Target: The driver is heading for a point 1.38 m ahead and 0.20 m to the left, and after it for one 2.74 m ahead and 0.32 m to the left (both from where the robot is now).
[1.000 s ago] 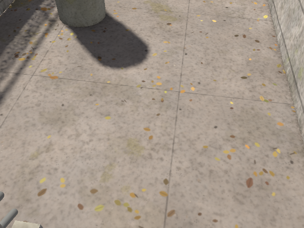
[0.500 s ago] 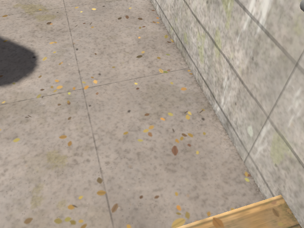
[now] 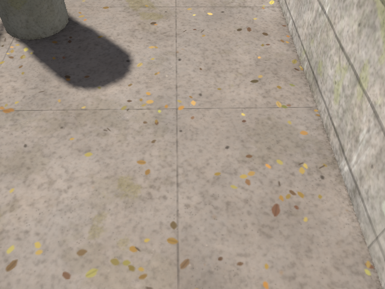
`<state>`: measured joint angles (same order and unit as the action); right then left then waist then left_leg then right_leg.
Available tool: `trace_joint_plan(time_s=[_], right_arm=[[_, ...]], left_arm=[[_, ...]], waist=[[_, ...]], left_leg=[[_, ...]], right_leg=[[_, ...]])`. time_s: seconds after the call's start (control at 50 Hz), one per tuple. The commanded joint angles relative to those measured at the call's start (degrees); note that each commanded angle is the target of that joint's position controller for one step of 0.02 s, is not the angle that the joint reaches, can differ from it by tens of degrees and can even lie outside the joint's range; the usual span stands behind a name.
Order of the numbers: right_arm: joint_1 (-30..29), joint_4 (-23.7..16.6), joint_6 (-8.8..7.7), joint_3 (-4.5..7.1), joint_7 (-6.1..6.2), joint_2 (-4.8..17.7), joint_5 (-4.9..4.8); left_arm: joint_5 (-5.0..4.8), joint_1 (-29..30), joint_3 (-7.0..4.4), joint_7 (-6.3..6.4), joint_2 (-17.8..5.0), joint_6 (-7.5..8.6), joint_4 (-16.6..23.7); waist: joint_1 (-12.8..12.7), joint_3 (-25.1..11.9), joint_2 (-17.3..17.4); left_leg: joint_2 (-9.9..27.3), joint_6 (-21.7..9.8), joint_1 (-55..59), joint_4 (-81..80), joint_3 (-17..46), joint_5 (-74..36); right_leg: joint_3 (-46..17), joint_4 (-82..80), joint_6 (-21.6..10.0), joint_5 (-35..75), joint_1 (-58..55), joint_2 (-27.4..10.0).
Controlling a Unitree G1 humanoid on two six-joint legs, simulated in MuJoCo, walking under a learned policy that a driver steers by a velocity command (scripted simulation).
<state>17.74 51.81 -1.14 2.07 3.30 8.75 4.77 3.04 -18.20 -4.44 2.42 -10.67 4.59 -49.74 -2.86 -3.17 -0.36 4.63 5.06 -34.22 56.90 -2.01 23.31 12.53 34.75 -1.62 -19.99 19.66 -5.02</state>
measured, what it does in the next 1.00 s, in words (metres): goes down, turning left: left foot, then right foot 0.17 m lower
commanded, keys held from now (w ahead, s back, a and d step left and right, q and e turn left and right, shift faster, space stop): q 0.16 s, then w+q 0.34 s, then w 0.22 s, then w+e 0.28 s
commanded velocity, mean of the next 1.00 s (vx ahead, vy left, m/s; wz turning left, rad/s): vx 0.30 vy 0.00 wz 0.31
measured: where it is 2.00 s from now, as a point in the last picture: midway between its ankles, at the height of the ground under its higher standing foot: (173, 209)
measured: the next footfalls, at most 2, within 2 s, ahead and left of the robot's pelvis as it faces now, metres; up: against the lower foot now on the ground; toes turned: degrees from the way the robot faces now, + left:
left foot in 0.10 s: +0.02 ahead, +0.14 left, +0.00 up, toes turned +9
right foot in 0.74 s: +0.31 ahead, +0.00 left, -0.17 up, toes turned +21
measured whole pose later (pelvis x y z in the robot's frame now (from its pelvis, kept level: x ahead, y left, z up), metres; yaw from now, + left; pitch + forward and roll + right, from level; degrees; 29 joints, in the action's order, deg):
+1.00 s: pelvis +0.32 +0.07 -0.19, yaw +17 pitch +3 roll -2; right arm 9.8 48.7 -4.0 -3.3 -5.2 11.9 5.8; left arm 5.0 -32.5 1.4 -2.5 -9.0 7.9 -62.8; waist -4.0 -5.3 2.7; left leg 7.2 -1.0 -58.2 71.4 4.2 -11.3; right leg -0.6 40.9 -7.1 -27.5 16.4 9.3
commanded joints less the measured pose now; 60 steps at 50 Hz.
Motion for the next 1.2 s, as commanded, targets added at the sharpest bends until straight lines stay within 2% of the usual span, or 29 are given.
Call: trace_joint_plan(time_s=[0.02,0.08,0.1,0.12,0.14,0.16,0.18,0.2,0.24,0.32,0.46,0.54,0.56,0.62,0.68,0.72,0.74,0.76,0.78,0.8,0.84,0.88,0.92,0.96,0.98,1.04,1.06,1.12,1.2], right_arm=[[0.8,-3.3,-0.5,-0.09,-1.02,1.7,0.61],[5.6,-2.1,-1.94,2.45,-1.48,4.5,-1.21],[13.0,0.1,-3.33,4.31,-1.03,7.2,-1.88],[21.1,1.3,-5.05,6.0,0.46,15.1,0.26],[26.6,-0.5,-6.22,6.35,-1.54,19.8,2.64],[22.8,-0.2,-6.1,5.5,-4.23,15.5,2.48],[14.4,-1.3,-5.21,5.06,-6.1,13.3,-0.9],[8.6,-2.5,-4.46,3.9,-7.23,9.5,-3.7],[1.3,-4.0,-3.44,1.51,-7.32,5.2,-3.11],[5.2,0.6,-5.62,-0.01,-5.55,5.3,-0.72],[15.2,8.8,-7.35,-2.16,-5.0,4.0,0.78],[32.1,15.3,-6.88,-3.12,-2.03,-1.4,0.48],[23.9,10.1,-6.49,-3.85,-1.82,-2.5,-1.56],[10.6,5.1,-5.67,-3.58,-6.13,5.2,1.46],[9.4,3.3,-6.64,-2.19,-5.66,9.1,-0.21],[4.9,2.0,-5.45,-1.78,-7.17,11.4,-0.52],[11.0,4.9,-5.24,-1.78,-10.02,8.9,1.33],[20.6,6.7,-5.77,-2.07,-11.16,2.4,-0.7],[24.9,4.2,-5.48,-2.47,-10.95,1.6,-1.51],[14.8,-1.8,-4.33,-2.29,-9.49,5.3,-1.44],[6.7,-2.6,-3.43,-3.91,-5.86,2.9,0.79],[7.6,-2.7,-3.62,-5.78,-6.33,0.2,1.81],[0.2,-3.1,-3.08,-5.33,-8.33,3.5,0.83],[-5.0,-4.4,-2.79,-6.1,-9.15,2.0,0.37],[-5.0,-4.6,-2.94,-5.47,-9.22,5.0,1.27],[-20.9,-8.6,-3.44,-5.87,-7.41,6.9,2.51],[-22.6,-8.3,-3.55,-6.4,-7.4,6.6,2.36],[-24.0,-10.5,-2.56,-6.72,-8.71,5.8,1.43],[-30.5,-12.8,-2.04,-5.9,-8.66,7.7,1.29]], left_arm=[[0.83,2.2,-3.66,1.22,-10.8,1.34,4.9],[1.07,4.2,-4.58,2.03,-11.3,2.19,4.0],[1.24,6.7,-3.76,1.55,-8.7,2.54,4.2],[0.37,6.9,-1.95,0.42,-1.6,2.73,8.7],[-2.52,10.9,-0.93,0.1,-0.6,3.44,14.3],[-5.01,14.9,-1.06,0.26,-2.9,2.72,14.4],[-4.23,15.1,-1.95,0.75,-6.8,2.55,14.4],[-1.05,11.1,-3.12,1.22,-10.1,1.93,11.9],[2.25,2.9,-1.42,-0.36,-5.2,-0.08,6.6],[2.19,0.1,2.13,-5.62,-1.6,-1.23,4.9],[3.79,10.1,5.13,-3.75,-3.6,-1.51,8.1],[3.27,21.7,7.0,-4.68,-0.4,-1.51,7.9],[3.16,20.9,7.34,-5.85,-1.3,-1.22,6.9],[3.85,12.9,7.16,-6.66,-0.3,-1.82,7.2],[2.02,7.1,6.31,-6.0,-5.1,-1.96,6.4],[-0.48,-8.8,3.86,-6.32,-10.4,-0.73,-1.9],[0.9,-21.3,1.07,-7.34,-15.4,0.19,-7.7],[3.59,-28.7,0.29,-8.3,-17.3,0.61,-9.7],[2.73,-24.5,0.22,-9.49,-19.5,0.06,-5.8],[3.33,-21.2,-0.58,-9.05,-17.4,-0.42,-5.4],[2.7,-7.8,4.27,-8.27,-1.3,-0.05,-4.9],[2.88,-0.6,5.36,-6.06,2.1,2.62,-5.3],[0.55,-3.1,5.48,-4.66,0.3,4.59,-6.4],[1.85,-8.2,4.79,-4.56,-5.7,5.04,-9.3],[2.04,-7.9,4.48,-4.58,-8.6,5.33,-8.0],[1.73,-24.0,5.68,-1.54,-2.9,5.33,-13.9],[1.32,-24.9,6.55,-1.27,0.0,4.61,-13.1],[2.51,-18.0,5.72,-4.15,-6.6,2.7,-10.0],[0.16,-22.1,4.47,-3.55,-5.4,3.53,-13.0]], waist=[[-0.4,1.2,-5.5],[2.9,1.0,-4.3],[7.2,-1.8,1.2],[6.9,-9.5,16.5],[9.7,-11.9,9.8],[11.3,-1.3,6.5],[7.5,-0.2,8.4],[4.2,-1.2,7.6],[-0.1,2.8,4.4],[0.6,1.7,3.0],[7.1,0.4,3.9],[15.6,6.1,5.4],[14.1,5.5,-0.2],[4.2,7.2,6.8],[2.9,11.2,2.5],[-3.2,8.8,1.5],[-3.7,4.1,-1.2],[-0.6,-5.5,-12.2],[2.1,-10.5,-12.7],[-2.8,-5.0,-8.7],[3.5,4.4,7.8],[9.0,11.4,1.7],[3.8,8.8,0.4],[4.0,5.0,-4.0],[4.8,3.1,-0.4],[-5.6,6.1,-2.4],[-7.2,6.2,1.5],[-3.9,9.1,-1.7],[-8.0,12.6,-3.2]], left_leg=[[-2.1,-2.8,6.6,-3.8,-6.2,-1.8],[-4.6,-5.2,20.3,-19.0,-4.8,-7.4],[-5.4,-6.7,32.9,-28.6,-2.3,-19.5],[7.9,-17.6,51.4,-28.8,17.2,-59.2],[20.9,-26.9,56.6,-31.3,36.7,-67.8],[19.9,-28.3,48.1,-33.3,34.8,-62.9],[17.0,-28.4,41.5,-33.2,27.9,-48.7],[12.5,-25.6,33.5,-33.1,22.6,-32.9],[6.3,-20.2,10.4,-36.9,19.5,-3.9],[1.7,-20.0,5.8,-35.3,20.7,4.8],[0.7,-24.0,20.3,-22.6,29.2,-1.6],[1.3,-24.2,43.8,-9.3,37.9,-3.1],[-3.0,-22.8,26.6,-8.6,31.0,2.8],[-5.9,-22.3,-23.5,-15.7,27.4,17.8],[-5.9,-21.0,-10.7,-4.6,31.1,17.3],[-6.0,-18.9,0.6,15.3,30.9,3.3],[-9.4,-15.8,-1.2,30.7,25.6,-14.2],[-15.8,-11.1,-18.0,60.3,15.0,15.5],[-18.5,-8.5,-37.5,74.7,11.5,20.6],[-15.7,-6.3,-51.0,74.3,12.8,16.3],[-3.6,-8.0,-50.3,56.9,14.9,-8.2],[3.7,-11.1,-33.9,34.1,11.9,-24.5],[3.2,-8.4,-18.3,13.3,5.9,-39.0],[2.8,-5.8,-10.7,15.9,4.8,-42.3],[0.9,-5.0,-7.6,16.9,2.8,-38.9],[1.5,-2.6,-44.1,-4.6,9.7,-39.3],[1.6,-3.5,-37.0,-18.8,9.2,-50.1],[-0.5,-5.3,-2.0,-15.1,3.2,-54.6],[-2.4,-4.8,-3.7,-33.0,4.3,-41.1]], right_leg=[[-10.7,-13.7,-11.4,12.8,2.2,-14.8],[-8.8,-5.7,-7.2,5.6,4.7,-16.1],[-4.5,7.3,-4.3,1.8,10.3,-12.1],[0.5,29.5,-0.2,-25.6,26.8,-1.4],[-14.0,33.1,1.5,-31.4,37.7,6.7],[-20.8,34.6,0.8,-24.7,43.8,8.4],[-17.4,38.6,0.4,-20.2,44.1,4.8],[-15.8,40.7,0.1,-14.9,40.1,2.6],[-16.2,44.0,-0.6,0.7,29.4,0.9],[-15.3,47.7,-0.6,14.5,30.8,1.6],[-17.5,36.0,2.9,13.2,38.2,1.1],[-21.6,15.9,4.5,22.9,62.2,-0.2],[-18.4,-1.6,3.1,38.6,43.6,0.7],[-10.4,14.9,2.5,34.9,-6.3,2.7],[-12.1,1.2,3.1,17.9,-8.2,4.0],[-11.9,-17.7,0.0,25.6,-16.8,2.1],[-13.8,-13.9,-4.9,26.7,-27.6,-0.8],[-19.6,5.5,-14.9,56.7,-44.2,-7.0],[-38.2,4.0,-24.8,67.6,-51.9,-14.8],[-51.5,-3.9,-27.1,41.9,-51.6,-19.5],[-42.6,-10.3,-17.5,11.2,-29.0,-14.3],[-33.7,-12.9,-13.9,8.3,2.5,-3.3],[-28.4,-14.2,-17.1,3.1,18.5,1.0],[-31.1,-9.6,-16.7,10.9,20.6,1.8],[-30.5,-6.3,-16.1,17.1,19.5,2.1],[-42.2,4.8,-16.3,11.3,-23.0,-1.1],[-39.7,7.2,-15.0,5.7,-19.9,1.6],[-38.2,5.6,-14.6,-4.3,13.2,4.5],[-43.1,12.8,-12.1,3.7,-7.0,5.3]])
Velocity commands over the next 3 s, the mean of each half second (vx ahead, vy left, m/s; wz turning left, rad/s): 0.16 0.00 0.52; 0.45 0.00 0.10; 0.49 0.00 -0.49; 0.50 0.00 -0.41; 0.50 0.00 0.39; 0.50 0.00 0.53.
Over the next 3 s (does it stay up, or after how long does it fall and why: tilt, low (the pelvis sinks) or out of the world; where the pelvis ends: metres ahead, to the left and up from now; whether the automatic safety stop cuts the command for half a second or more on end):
stays up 1.50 0.11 -0.33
